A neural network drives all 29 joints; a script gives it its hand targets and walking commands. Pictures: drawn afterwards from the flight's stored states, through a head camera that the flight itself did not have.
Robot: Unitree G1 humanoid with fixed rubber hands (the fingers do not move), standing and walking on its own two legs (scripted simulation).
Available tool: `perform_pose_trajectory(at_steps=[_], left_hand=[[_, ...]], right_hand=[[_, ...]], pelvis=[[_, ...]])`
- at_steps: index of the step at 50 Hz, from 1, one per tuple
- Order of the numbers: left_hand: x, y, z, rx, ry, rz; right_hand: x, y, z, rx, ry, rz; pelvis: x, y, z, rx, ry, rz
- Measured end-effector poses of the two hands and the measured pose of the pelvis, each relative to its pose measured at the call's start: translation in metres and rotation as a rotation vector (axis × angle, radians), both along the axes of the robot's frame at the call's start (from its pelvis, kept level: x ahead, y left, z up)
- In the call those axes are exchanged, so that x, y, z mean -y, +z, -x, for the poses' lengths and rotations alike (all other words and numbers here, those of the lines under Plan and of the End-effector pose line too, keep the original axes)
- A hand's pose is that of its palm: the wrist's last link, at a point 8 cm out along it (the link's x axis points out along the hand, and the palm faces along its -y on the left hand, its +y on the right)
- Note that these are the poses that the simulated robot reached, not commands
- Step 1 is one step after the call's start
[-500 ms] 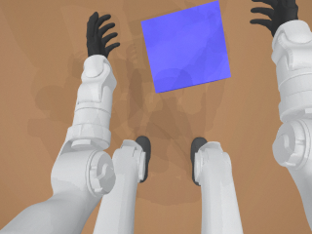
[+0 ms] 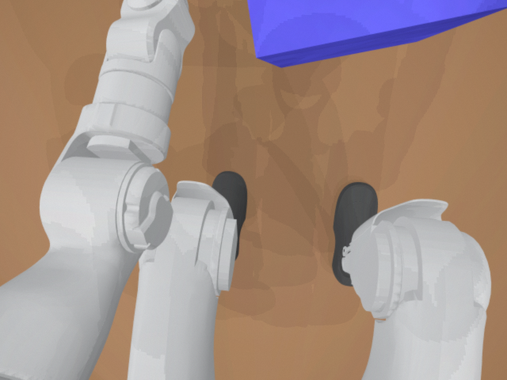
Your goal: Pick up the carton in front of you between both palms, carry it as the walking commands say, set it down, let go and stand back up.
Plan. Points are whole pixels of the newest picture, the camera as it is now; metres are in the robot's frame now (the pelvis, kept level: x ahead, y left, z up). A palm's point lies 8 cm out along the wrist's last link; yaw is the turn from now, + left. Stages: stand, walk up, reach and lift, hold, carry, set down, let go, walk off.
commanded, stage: reach and lift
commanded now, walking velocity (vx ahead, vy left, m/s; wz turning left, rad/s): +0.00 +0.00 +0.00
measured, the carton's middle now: out of the picture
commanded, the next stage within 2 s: none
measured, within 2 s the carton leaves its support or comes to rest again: leaves its support in 0.84 s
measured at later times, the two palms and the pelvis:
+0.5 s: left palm out of the picture +0.56 +0.09 -0.18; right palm out of the picture +0.59 -0.22 -0.18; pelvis +0.01 +0.01 -0.01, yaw +0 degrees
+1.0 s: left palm out of the picture +0.55 +0.09 -0.12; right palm out of the picture +0.57 -0.21 -0.13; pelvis +0.02 +0.00 +0.00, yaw -2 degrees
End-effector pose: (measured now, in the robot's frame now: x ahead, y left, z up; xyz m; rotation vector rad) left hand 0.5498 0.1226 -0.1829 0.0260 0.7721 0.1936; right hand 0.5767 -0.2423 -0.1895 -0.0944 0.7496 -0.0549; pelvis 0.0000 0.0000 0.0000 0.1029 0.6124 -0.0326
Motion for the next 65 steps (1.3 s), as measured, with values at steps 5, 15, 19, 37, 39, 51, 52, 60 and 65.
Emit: perform_pose_trajectory(at_steps=[5,15,19,37,39,51,52,60,65], left_hand=[[-0.004,-0.005,-0.008,0.019,0.008,-0.004],[0.008,0.001,-0.011,0.024,-0.005,0.011],[0.010,0.004,-0.008,0.021,-0.009,0.011],[0.032,0.008,-0.016,0.000,-0.008,0.045],[0.032,0.010,-0.017,0.004,0.002,0.049],[0.036,0.075,0.001,0.096,0.040,0.060],[0.037,0.085,0.004,0.103,0.037,0.066],[0.043,0.158,0.025,0.085,0.006,0.076],[0.035,0.188,0.034,0.081,0.003,0.063]], right_hand=[[-0.007,-0.007,-0.010,0.018,0.020,-0.003],[-0.012,0.005,-0.014,0.023,0.029,-0.007],[-0.013,0.005,-0.008,0.016,0.033,-0.007],[-0.028,0.008,-0.009,-0.021,0.092,-0.026],[-0.028,0.008,-0.007,-0.017,0.088,-0.027],[-0.031,0.071,0.014,0.043,0.005,-0.027],[-0.029,0.083,0.017,0.049,-0.005,-0.031],[-0.023,0.163,0.048,0.029,-0.060,-0.030],[-0.031,0.193,0.057,0.024,-0.055,-0.027]], pelvis=[[0.002,-0.009,-0.006,0.022,0.000,-0.001],[-0.003,-0.011,-0.013,0.002,0.001,-0.002],[-0.005,-0.008,-0.011,-0.001,-0.001,-0.001],[0.003,-0.013,-0.012,-0.002,0.002,0.000],[0.004,-0.014,-0.014,-0.012,0.002,0.000],[-0.003,0.005,-0.015,-0.076,-0.038,0.000],[-0.005,0.009,-0.014,-0.081,-0.042,0.002],[-0.016,0.049,-0.003,-0.108,-0.069,0.015],[-0.019,0.072,0.001,-0.122,-0.073,0.017]])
